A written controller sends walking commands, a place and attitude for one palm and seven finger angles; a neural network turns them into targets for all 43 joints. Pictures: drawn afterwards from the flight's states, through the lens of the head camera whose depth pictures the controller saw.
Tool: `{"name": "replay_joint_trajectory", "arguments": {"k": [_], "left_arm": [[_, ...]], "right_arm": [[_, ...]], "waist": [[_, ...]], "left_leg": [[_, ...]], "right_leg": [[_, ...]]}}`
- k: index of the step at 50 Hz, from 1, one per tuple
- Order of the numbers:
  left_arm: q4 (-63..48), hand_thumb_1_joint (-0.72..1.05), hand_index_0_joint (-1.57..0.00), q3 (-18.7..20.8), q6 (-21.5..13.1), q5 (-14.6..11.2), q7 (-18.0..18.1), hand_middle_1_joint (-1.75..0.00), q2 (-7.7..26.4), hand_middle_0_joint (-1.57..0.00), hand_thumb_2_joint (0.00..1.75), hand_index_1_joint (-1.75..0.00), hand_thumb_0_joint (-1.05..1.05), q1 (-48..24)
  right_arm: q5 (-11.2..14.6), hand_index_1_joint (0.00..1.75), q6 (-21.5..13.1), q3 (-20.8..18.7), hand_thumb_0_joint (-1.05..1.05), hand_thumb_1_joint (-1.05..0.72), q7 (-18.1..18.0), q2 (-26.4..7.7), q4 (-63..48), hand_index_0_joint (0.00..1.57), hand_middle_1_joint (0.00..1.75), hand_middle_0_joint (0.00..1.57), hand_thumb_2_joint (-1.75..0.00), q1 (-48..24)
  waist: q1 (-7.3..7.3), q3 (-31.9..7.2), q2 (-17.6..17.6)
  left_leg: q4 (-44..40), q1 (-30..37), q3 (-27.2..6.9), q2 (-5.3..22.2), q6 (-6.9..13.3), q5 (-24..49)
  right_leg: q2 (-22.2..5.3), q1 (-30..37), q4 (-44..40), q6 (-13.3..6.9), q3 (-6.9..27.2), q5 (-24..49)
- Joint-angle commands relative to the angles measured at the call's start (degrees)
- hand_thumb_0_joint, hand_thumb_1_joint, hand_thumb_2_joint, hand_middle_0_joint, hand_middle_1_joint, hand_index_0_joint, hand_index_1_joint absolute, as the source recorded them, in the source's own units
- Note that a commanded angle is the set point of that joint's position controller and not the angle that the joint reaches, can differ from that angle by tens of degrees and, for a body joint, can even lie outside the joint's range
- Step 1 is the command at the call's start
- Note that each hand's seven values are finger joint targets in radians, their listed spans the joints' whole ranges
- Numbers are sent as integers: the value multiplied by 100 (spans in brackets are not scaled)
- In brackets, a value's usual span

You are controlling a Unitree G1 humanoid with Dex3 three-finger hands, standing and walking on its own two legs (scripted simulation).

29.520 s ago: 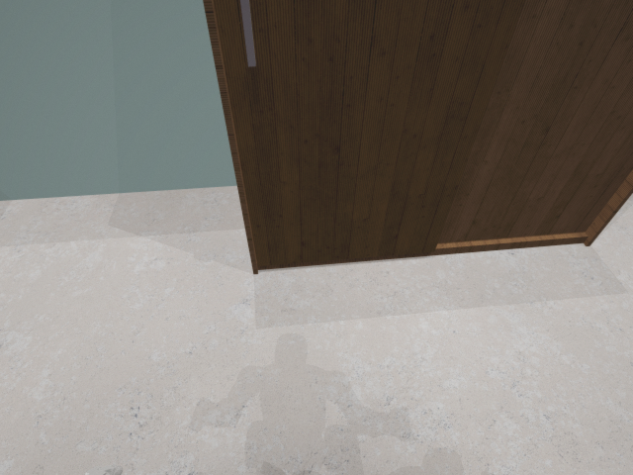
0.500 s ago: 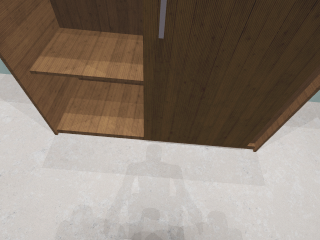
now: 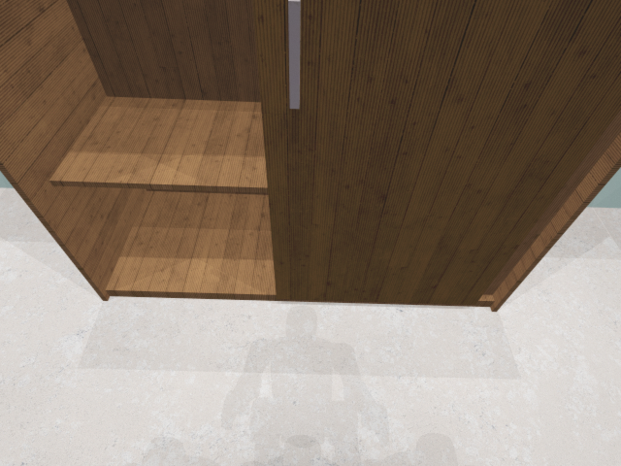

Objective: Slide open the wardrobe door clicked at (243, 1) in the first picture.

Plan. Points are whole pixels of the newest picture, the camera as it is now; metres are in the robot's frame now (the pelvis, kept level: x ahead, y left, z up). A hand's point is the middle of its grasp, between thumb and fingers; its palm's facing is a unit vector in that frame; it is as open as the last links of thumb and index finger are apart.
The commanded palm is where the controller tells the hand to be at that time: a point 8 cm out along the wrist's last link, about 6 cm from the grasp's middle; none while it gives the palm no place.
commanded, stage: let the arm hang, fingers relaxed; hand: left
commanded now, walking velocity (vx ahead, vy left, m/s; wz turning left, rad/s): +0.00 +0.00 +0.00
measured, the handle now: (295, 52) +0.72 +0.06 +0.18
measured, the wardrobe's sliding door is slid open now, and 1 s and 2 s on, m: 0.62 0.62 0.62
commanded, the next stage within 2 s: look to check the result in 0.10 s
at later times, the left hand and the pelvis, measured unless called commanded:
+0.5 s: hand out of the picture +0.02 +0.18 -0.18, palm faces -0.02 -0.98 -0.21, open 7.4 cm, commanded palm none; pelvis +0.02 +0.00 +0.00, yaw -1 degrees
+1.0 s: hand out of the picture +0.04 +0.18 -0.18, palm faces -0.02 -0.98 -0.21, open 7.3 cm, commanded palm none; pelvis +0.02 +0.00 +0.00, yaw -1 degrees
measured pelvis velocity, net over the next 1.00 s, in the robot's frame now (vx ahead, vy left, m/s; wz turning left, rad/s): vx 0.02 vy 0.00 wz -0.01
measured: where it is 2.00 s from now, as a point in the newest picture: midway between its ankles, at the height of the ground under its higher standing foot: outside the picture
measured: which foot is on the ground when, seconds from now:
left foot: down 0.00-1.00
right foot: down 0.00-1.00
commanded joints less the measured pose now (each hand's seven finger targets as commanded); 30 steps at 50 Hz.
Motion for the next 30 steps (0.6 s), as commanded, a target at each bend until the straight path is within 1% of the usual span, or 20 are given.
{"name": "replay_joint_trajectory", "arguments": {"k": [1,3,4,6,7,8,9,10,13,14,16,18,19,23,24,27,29,30], "left_arm": [[-98,90,-20,142,-42,14,36,-30,742,-20,90,-30,0,429],[-83,90,-20,138,-43,14,37,-30,739,-20,90,-30,0,428],[-76,90,-20,139,-62,18,42,-30,737,-20,90,-30,0,472],[-57,90,-20,131,-54,6,42,-30,716,-20,90,-30,0,462],[-52,90,-20,132,-46,6,44,-30,704,-20,90,-30,0,452],[-29,90,-20,127,-40,2,40,-30,697,-20,90,-30,0,479],[-19,90,-20,127,-49,9,43,-30,715,-20,90,-30,0,529],[-7,90,-20,122,-44,4,43,-30,693,-20,90,-30,0,525],[38,90,-20,112,-34,-5,44,-30,683,-20,90,-30,0,589],[52,90,-20,115,-42,2,46,-30,696,-20,90,-30,0,633],[79,90,-20,107,-42,-6,45,-30,679,-20,90,-30,0,663],[103,90,-20,105,-40,-6,49,-30,663,-20,90,-30,0,690],[107,90,-20,109,-50,-2,54,-30,672,-20,90,-30,0,746],[159,90,-20,92,-36,-7,55,-30,639,-20,90,-30,0,773],[154,90,-20,96,-44,-1,59,-30,650,-20,90,-30,0,817],[174,90,-20,90,-35,-3,60,-30,606,-20,90,-30,0,792],[172,90,-20,95,-49,5,62,-30,625,-20,90,-30,0,847],[168,90,-20,92,-43,1,60,-30,622,-20,90,-30,0,803]], "right_arm": [[-31,30,-62,-103,0,-90,-71,-669,-86,20,30,20,-90,261],[-26,30,-59,-104,0,-90,-76,-652,-65,20,30,20,-90,272],[-17,30,-65,-113,0,-90,-81,-665,-76,20,30,20,-90,340],[-20,30,-72,-107,0,-90,-89,-658,-43,20,30,20,-90,356],[-24,30,-62,-109,0,-90,-95,-643,-33,20,30,20,-90,343],[-19,30,-63,-99,0,-90,-99,-648,-23,20,30,20,-90,365],[-11,30,-62,-103,0,-90,-100,-654,-19,20,30,20,-90,410],[-16,30,-67,-102,0,-90,-105,-651,0,20,30,20,-90,443],[-12,30,-68,-92,0,-90,-117,-634,26,20,30,20,-90,459],[1,30,-67,-100,0,-90,-114,-645,23,20,30,20,-90,501],[-3,30,-71,-93,0,-90,-124,-622,51,20,30,20,-90,511],[-4,30,-73,-89,0,-90,-134,-615,64,20,30,20,-90,539],[3,30,-75,-98,0,-90,-136,-631,51,20,30,20,-90,578],[4,30,-70,-84,0,-90,-144,-590,93,20,30,20,-90,579],[12,30,-68,-94,0,-90,-143,-612,75,20,30,20,-90,578],[2,30,-64,-89,0,-90,-147,-559,98,20,30,20,-90,568],[12,30,-72,-96,0,-90,-144,-587,79,20,30,20,-90,577],[8,30,-71,-90,0,-90,-143,-570,99,20,30,20,-90,565]], "waist": [[58,-203,227],[50,-132,183],[47,-276,17],[44,-256,134],[39,-158,107],[44,-104,155],[45,-196,25],[33,-232,92],[43,-125,123],[45,-181,72],[37,-202,117],[33,-186,83],[36,-287,-11],[24,-101,70],[37,-175,-5],[20,-50,129],[35,-148,44],[23,-93,92]], "left_leg": [[-433,417,-666,729,-36,1264],[-459,434,-652,730,-37,1261],[-412,506,-658,744,-33,1385],[-444,548,-636,739,-31,1392],[-469,527,-634,743,-34,1331],[-497,510,-628,742,-26,1282],[-475,568,-622,756,-24,1323],[-489,587,-605,757,-22,1315],[-514,603,-600,756,-13,1316],[-490,636,-594,758,-10,1329],[-470,671,-573,751,-8,1378],[-469,694,-570,759,-1,1466],[-427,760,-563,765,2,1558],[-485,693,-544,760,-1,1417],[-440,743,-553,757,0,1445],[-496,675,-532,754,-7,1331],[-460,731,-535,760,-6,1377],[-491,693,-533,749,-11,1308]], "right_leg": [[-455,-65,-299,-235,267,1154],[-450,-74,-330,-243,282,1182],[-443,8,-326,-245,285,1322],[-455,13,-330,-245,289,1300],[-434,-32,-342,-249,285,1245],[-441,-46,-371,-250,285,1177],[-426,-8,-362,-253,285,1229],[-436,19,-361,-250,274,1205],[-428,-30,-376,-260,284,1176],[-427,-6,-383,-259,280,1189],[-443,8,-378,-265,288,1290],[-435,13,-360,-272,287,1368],[-433,48,-338,-278,289,1472],[-441,-14,-377,-271,297,1368],[-431,6,-377,-271,300,1414],[-429,-37,-389,-273,319,1332],[-430,2,-397,-269,319,1381],[-439,-8,-407,-265,318,1324]]}}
